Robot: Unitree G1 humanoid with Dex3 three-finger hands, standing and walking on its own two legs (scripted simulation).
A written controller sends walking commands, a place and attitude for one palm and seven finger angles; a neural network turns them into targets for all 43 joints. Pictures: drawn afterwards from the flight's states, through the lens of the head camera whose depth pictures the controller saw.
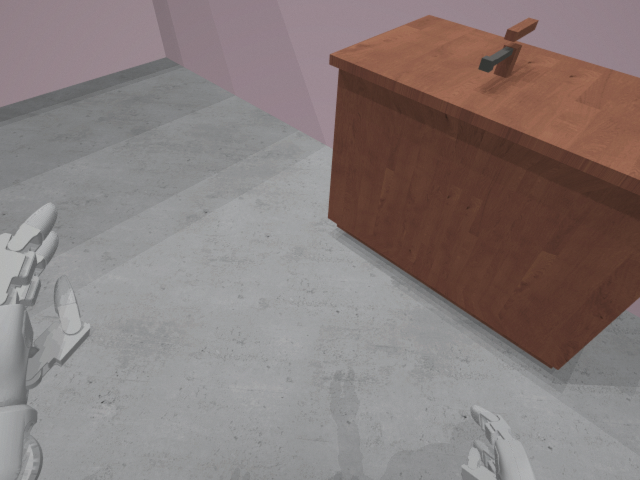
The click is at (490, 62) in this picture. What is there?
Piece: tap's lever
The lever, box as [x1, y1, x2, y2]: [478, 56, 495, 72]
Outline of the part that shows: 484,56 481,59 478,68 488,72 492,69 495,58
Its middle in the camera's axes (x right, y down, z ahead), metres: +0.42 -0.44 +0.97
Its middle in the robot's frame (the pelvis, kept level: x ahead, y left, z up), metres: +1.05 -0.35 +0.09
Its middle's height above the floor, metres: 0.86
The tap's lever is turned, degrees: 0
